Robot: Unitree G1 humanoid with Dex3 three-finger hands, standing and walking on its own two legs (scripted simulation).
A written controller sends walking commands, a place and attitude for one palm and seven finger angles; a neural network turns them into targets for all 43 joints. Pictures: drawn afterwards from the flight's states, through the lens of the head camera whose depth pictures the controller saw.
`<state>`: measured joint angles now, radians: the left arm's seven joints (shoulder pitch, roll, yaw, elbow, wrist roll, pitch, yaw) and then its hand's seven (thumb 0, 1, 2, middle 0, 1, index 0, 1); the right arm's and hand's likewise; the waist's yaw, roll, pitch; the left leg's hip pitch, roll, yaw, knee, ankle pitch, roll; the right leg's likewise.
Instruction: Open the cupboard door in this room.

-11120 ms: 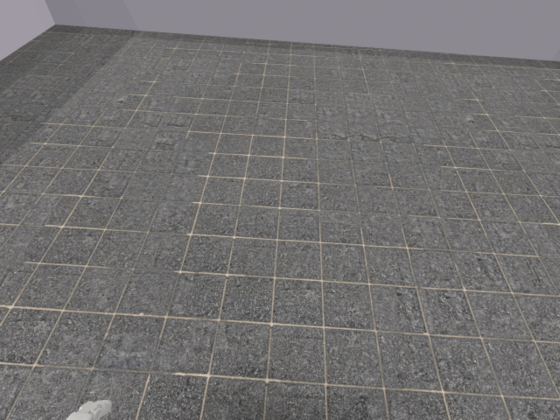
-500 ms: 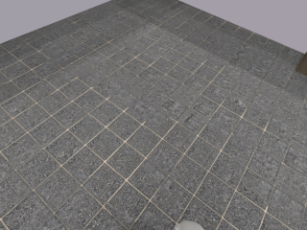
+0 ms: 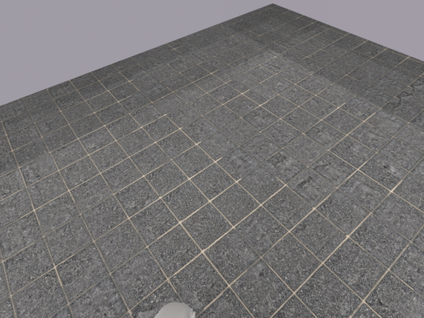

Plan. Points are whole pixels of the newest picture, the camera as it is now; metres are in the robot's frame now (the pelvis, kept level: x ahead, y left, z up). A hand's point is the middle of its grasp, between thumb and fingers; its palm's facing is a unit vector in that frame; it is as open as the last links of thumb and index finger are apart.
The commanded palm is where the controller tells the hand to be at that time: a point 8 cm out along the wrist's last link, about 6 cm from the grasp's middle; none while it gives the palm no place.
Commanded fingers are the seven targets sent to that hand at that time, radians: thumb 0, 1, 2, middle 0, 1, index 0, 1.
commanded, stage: turn or walk to find it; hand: left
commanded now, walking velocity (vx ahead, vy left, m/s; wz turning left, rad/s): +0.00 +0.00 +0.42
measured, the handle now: out of the picture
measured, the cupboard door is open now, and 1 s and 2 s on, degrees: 0 0 0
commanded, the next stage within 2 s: none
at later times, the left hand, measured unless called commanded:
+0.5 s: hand out of the picture -0.01 +0.28 -0.18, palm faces +0.25 -0.94 -0.24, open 7.4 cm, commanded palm none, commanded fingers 0.00 0.90 0.90 -0.20 -0.30 -0.20 -0.30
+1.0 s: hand out of the picture -0.01 +0.19 -0.15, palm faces +0.39 -0.88 -0.27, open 7.4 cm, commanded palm none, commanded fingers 0.00 0.90 0.90 -0.20 -0.30 -0.20 -0.30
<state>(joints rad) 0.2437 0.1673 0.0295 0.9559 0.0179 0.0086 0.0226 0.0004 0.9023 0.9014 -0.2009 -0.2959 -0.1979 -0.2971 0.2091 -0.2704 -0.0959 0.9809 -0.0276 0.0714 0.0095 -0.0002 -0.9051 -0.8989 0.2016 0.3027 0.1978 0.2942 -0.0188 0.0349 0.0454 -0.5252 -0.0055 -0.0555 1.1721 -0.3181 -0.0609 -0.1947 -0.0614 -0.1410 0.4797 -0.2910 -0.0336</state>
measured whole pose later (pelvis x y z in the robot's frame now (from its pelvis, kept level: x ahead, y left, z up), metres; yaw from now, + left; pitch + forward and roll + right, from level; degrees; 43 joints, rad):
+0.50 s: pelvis -0.01 +0.05 +0.00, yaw +12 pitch +0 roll -1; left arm 0.21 0.27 0.07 0.98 0.02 0.05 0.01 0.00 0.91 0.90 -0.20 -0.30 -0.19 -0.30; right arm 0.12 -0.18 -0.03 0.96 -0.02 0.02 -0.01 0.00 -0.90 -0.90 0.21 0.30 0.20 0.29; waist 0.03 -0.04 0.08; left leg -0.20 -0.02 0.01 0.45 -0.26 0.05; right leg -0.45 -0.09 -0.04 1.06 -0.43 0.09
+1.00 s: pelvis -0.02 -0.01 +0.00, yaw +24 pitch -1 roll +2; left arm 0.18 0.16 0.02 0.93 0.01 0.01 0.02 0.00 0.90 0.90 -0.20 -0.30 -0.20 -0.30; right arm 0.26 -0.25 -0.09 1.01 -0.03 0.08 0.01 0.00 -0.90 -0.90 0.20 0.30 0.20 0.29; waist -0.04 0.05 0.07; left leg -0.48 0.00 -0.06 1.18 -0.34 -0.06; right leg -0.21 -0.07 -0.16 0.49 -0.26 -0.04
